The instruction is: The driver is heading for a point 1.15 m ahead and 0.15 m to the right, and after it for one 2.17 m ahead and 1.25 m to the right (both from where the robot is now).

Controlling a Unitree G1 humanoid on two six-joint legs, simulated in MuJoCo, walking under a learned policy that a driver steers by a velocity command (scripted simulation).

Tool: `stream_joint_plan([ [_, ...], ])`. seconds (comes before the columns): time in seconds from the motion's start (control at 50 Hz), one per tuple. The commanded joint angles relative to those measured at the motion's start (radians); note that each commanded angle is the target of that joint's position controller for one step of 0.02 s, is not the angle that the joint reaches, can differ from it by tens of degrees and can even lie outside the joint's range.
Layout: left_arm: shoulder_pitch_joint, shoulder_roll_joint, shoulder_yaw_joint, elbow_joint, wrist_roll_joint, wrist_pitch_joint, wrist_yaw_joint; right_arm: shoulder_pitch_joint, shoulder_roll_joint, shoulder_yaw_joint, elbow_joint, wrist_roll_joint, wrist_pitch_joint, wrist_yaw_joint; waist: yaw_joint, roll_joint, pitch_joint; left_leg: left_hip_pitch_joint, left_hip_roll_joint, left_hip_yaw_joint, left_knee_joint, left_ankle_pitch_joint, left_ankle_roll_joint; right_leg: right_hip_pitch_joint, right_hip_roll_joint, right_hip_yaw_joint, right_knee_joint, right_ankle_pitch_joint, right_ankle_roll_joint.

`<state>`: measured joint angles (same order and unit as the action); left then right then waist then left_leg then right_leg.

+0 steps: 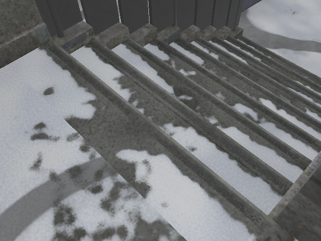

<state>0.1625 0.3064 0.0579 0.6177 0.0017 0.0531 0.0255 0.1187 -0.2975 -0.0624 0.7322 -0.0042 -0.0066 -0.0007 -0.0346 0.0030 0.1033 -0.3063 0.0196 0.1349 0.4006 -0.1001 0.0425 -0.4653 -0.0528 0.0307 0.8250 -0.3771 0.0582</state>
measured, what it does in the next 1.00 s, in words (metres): walks ahead: right foot, then left foot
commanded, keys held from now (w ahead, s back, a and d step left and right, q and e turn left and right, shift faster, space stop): w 1.00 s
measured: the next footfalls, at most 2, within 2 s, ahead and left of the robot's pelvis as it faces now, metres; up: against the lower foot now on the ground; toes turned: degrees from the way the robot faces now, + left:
right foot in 0.08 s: +0.07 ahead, -0.13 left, +0.00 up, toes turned -1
left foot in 0.52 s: +0.26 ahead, +0.10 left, +0.00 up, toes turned +1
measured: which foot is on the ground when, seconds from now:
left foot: down 0.00-0.08, up 0.10-0.50, down 0.52-1.00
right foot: up 0.00-0.06, down 0.08-0.52, up 0.54-1.00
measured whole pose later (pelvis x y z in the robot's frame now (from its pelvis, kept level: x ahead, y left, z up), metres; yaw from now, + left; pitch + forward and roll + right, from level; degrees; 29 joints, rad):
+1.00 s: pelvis +0.39 +0.00 -0.01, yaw -2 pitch +1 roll +2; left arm 0.02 0.24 0.02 0.73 0.03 -0.04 -0.04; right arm 0.50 -0.20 -0.01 0.95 -0.01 -0.07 0.00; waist -0.07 -0.03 0.06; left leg 0.17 -0.07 0.05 0.18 -0.37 0.05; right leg -0.57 -0.03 -0.06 0.59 -0.06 -0.07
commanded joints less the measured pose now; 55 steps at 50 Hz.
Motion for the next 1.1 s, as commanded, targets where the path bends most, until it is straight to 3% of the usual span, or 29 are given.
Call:
stream_joint_plan([
  [0.02,0.12,0.081,0.019,-0.023,-0.001,-0.009,-0.009,-0.081,-0.168,-0.036,-0.072,0.02,-0.006,0.005,0.061,0.106,-0.201,0.037,0.244,-0.199,-0.131,-0.121,0.185,0.229,0.019,-0.045,-0.167,0.081,-0.029],
  [0.06,0.179,0.089,0.022,0.008,0.003,-0.014,-0.01,-0.053,-0.122,-0.016,-0.051,0.027,-0.008,0.013,0.091,0.086,-0.194,-0.089,0.192,-0.175,-0.08,-0.422,0.098,0.414,0.051,-0.065,-0.295,0.076,-0.073],
  [0.08,0.237,0.128,0.029,0.018,0.003,-0.016,-0.001,-0.055,-0.058,0.007,-0.053,0.011,-0.014,0.025,0.107,-0.034,-0.182,-0.194,0.118,-0.094,0.101,-0.511,0.017,0.488,-0.066,0.103,-0.419,-0.045,-0.122],
  [0.1,0.243,0.235,0.046,0.008,0.009,-0.016,0.005,-0.074,-0.007,0.022,-0.092,-0.003,-0.025,0.036,0.096,-0.304,-0.138,-0.429,-0.032,0.013,0.414,-0.556,-0.062,0.492,-0.274,0.461,-0.585,-0.303,-0.263],
  [0.12,0.225,0.253,0.053,0.003,0.031,-0.039,-0.004,-0.142,-0.135,-0.02,-0.108,0.025,-0.036,0.029,0.143,-0.22,-0.057,-0.476,-0.001,-0.137,0.572,-0.479,-0.054,0.346,-0.312,0.585,-0.69,-0.418,-0.355],
  [0.14,0.162,0.216,0.042,0.008,0.025,-0.063,-0.005,-0.098,-0.167,-0.038,-0.1,0.041,-0.039,0.027,0.09,-0.2,-0.013,-0.494,0.026,-0.167,0.614,-0.374,-0.041,0.335,-0.285,0.524,-0.697,-0.395,-0.332],
  [0.18,0.103,0.15,0.021,0.016,0.004,-0.09,-0.007,-0.021,-0.16,-0.045,-0.054,0.016,-0.041,0.024,0.056,-0.179,-0.032,-0.479,0.05,-0.169,0.616,-0.223,-0.051,0.381,-0.216,0.389,-0.687,-0.233,-0.269],
  [0.22,0.124,0.122,0.01,0.032,0.013,-0.106,-0.006,-0.011,-0.127,-0.043,-0.038,0.011,-0.049,0.024,0.054,-0.136,-0.057,-0.437,0.051,-0.151,0.616,-0.102,-0.068,0.388,-0.169,0.286,-0.686,-0.072,-0.247],
  [0.36,0.201,0.141,0.02,0.075,0.008,-0.123,-0.013,-0.14,-0.061,-0.015,-0.085,0.02,-0.038,0.043,0.111,-0.141,-0.039,-0.29,0.02,-0.117,0.282,0.035,-0.093,0.374,-0.158,0.154,-0.678,0.137,-0.268],
  [0.38,0.16,0.06,-0.021,0.073,0.111,-0.154,-0.064,0.007,-0.046,0.011,-0.051,-0.098,-0.055,0.05,0.05,-0.114,-0.034,-0.269,0.038,-0.136,0.35,-0.059,-0.053,0.275,-0.244,0.195,-0.7,0.041,-0.298],
  [0.4,0.232,0.115,0.017,0.101,0.033,-0.126,-0.038,-0.069,-0.022,0.001,-0.054,-0.049,-0.013,0.065,0.099,-0.169,-0.066,-0.22,0.019,-0.083,0.235,-0.041,-0.055,0.373,-0.129,0.126,-0.677,0.077,-0.238],
  [0.46,0.272,0.147,0.028,0.123,0.027,-0.113,-0.036,-0.074,-0.054,0.001,-0.077,-0.04,-0.006,0.06,0.102,-0.167,-0.041,-0.11,-0.022,-0.041,0.173,-0.118,-0.019,0.359,-0.16,0.141,-0.606,0.227,-0.225],
  [0.48,0.251,0.157,0.032,0.123,0.027,-0.109,-0.034,-0.013,-0.05,0.001,-0.061,-0.04,-0.013,0.052,0.06,-0.147,-0.048,-0.033,-0.028,-0.04,0.114,-0.122,-0.003,0.348,-0.165,0.136,-0.558,0.263,-0.216],
  [0.5,0.243,0.141,0.028,0.127,0.024,-0.108,-0.03,0.099,-0.059,-0.006,-0.02,-0.044,-0.024,0.035,0.005,-0.096,-0.068,0.109,-0.044,-0.045,0.045,-0.114,0.011,0.311,-0.139,0.106,-0.456,0.35,-0.2],
  [0.52,0.238,0.091,0.013,0.122,0.024,-0.11,-0.028,0.251,-0.106,-0.021,0.023,-0.052,-0.04,0.02,-0.06,0.005,-0.153,0.316,0.045,-0.153,0.003,-0.149,0.032,0.232,-0.074,0.032,-0.236,0.349,-0.172],
  [0.54,0.253,0.006,-0.014,0.063,0.015,-0.114,-0.031,0.362,-0.262,-0.051,0.027,-0.051,-0.044,0.01,-0.076,0.308,-0.247,0.539,0.321,-0.551,-0.096,-0.279,0.108,-0.046,0.065,-0.074,0.079,0.026,-0.107],
  [0.56,0.218,0.075,0.005,0.064,0.038,-0.106,-0.024,0.396,-0.264,-0.054,0.051,-0.012,-0.035,0.017,-0.091,0.289,-0.222,0.5,0.363,-0.777,-0.18,-0.349,0.172,-0.193,0.119,0.014,0.224,-0.18,-0.108],
  [0.58,0.194,0.089,0.014,0.076,0.039,-0.099,-0.029,0.324,-0.188,-0.033,0.042,-0.009,-0.031,0.019,-0.046,0.157,-0.126,0.414,0.336,-0.671,-0.171,-0.413,0.175,-0.226,0.06,0.067,0.308,-0.126,-0.12],
  [0.6,0.187,0.072,0.008,0.101,0.048,-0.097,-0.037,0.228,-0.126,-0.02,0.02,-0.016,-0.026,0.024,-0.001,0.103,-0.083,0.329,0.301,-0.609,-0.187,-0.417,0.16,-0.218,0.032,0.058,0.326,-0.047,-0.138],
  [0.64,0.165,0.051,0.004,0.11,0.05,-0.087,-0.047,0.165,-0.059,0.001,0.011,-0.013,-0.033,0.021,0.035,0.106,-0.048,0.23,0.213,-0.446,-0.242,-0.285,0.118,-0.165,-0.021,0.023,0.245,0.057,-0.127],
  [0.72,0.127,0.043,0.002,0.124,0.04,-0.082,-0.064,0.263,-0.048,0.003,0.06,-0.002,-0.068,0.019,0.017,0.083,-0.073,0.267,0.176,-0.309,-0.273,-0.01,0.144,-0.191,-0.041,-0.008,0.205,0.204,-0.083],
  [0.8,-0.057,0.017,-0.008,0.07,0.033,-0.075,-0.058,0.353,-0.034,0.012,0.116,0.007,-0.081,0.005,-0.013,0.081,0.005,0.288,0.157,-0.24,-0.296,0.127,0.155,-0.29,-0.051,-0.045,0.078,0.297,-0.05],
  [0.92,-0.21,-0.004,-0.022,0.036,0.025,-0.088,-0.067,0.395,-0.045,0.021,0.164,-0.003,-0.084,-0.007,-0.021,0.046,0.04,0.322,0.159,-0.181,-0.269,0.374,0.135,-0.183,0.002,-0.098,-0.162,0.348,-0.085],
  [0.98,-0.142,0.02,-0.014,0.069,0.026,-0.103,-0.059,0.37,-0.077,0.013,0.177,-0.01,-0.075,-0.014,0.034,0.07,-0.015,0.372,0.179,-0.149,-0.162,0.641,0.102,-0.001,0.053,-0.106,-0.238,0.294,-0.148],
  [1.02,0.106,0.048,0.006,0.145,0.039,-0.114,-0.039,0.35,-0.117,-0.006,0.174,-0.015,-0.055,-0.007,0.139,0.043,-0.133,0.391,0.171,-0.144,0.135,0.784,0.07,0.205,0.1,-0.107,-0.304,0.282,-0.196],
  [1.04,0.263,0.104,0.024,0.188,0.061,-0.126,-0.023,0.372,-0.119,-0.007,0.158,-0.01,-0.051,-0.01,0.186,-0.027,-0.235,0.273,0.128,-0.116,0.405,0.601,0.057,0.428,0.007,-0.011,-0.348,0.275,-0.233],
  [1.06,0.333,0.227,0.056,0.182,0.072,-0.128,-0.016,0.537,0.005,0.017,0.133,0.027,-0.048,0.001,0.119,-0.248,-0.425,-0.043,-0.025,-0.066,0.829,0.029,0.02,0.744,-0.324,0.455,-0.365,0.229,-0.363],
  [1.08,0.317,0.181,0.05,0.18,0.017,-0.117,-0.026,0.535,-0.052,-0.004,0.169,0.007,-0.042,-0.004,0.132,-0.198,-0.469,-0.188,-0.121,-0.172,1.014,-0.451,0.024,0.745,-0.375,0.69,-0.48,0.231,-0.405],
  [1.1,0.216,0.147,0.042,0.174,0.0,-0.114,-0.027,0.421,-0.066,-0.014,0.141,-0.005,-0.042,-0.01,0.098,-0.116,-0.288,-0.268,-0.055,-0.223,1.05,-0.362,0.034,0.606,-0.308,0.515,-0.484,0.201,-0.362],
])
